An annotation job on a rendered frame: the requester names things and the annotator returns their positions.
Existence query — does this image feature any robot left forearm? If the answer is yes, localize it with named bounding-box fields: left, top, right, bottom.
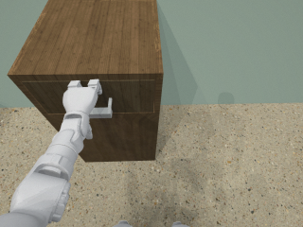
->
left=9, top=111, right=90, bottom=212

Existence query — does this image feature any robot left hand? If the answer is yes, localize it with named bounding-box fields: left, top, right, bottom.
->
left=62, top=79, right=102, bottom=140

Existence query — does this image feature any drawer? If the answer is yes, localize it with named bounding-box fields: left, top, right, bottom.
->
left=22, top=79, right=155, bottom=114

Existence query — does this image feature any left robot upper arm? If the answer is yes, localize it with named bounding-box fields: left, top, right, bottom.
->
left=0, top=172, right=71, bottom=227

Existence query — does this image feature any handle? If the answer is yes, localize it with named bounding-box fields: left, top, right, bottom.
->
left=88, top=97, right=113, bottom=118

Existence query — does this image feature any robot left shin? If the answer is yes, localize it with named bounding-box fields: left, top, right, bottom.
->
left=118, top=220, right=130, bottom=225

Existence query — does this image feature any cabinet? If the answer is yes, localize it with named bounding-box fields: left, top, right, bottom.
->
left=7, top=0, right=164, bottom=163

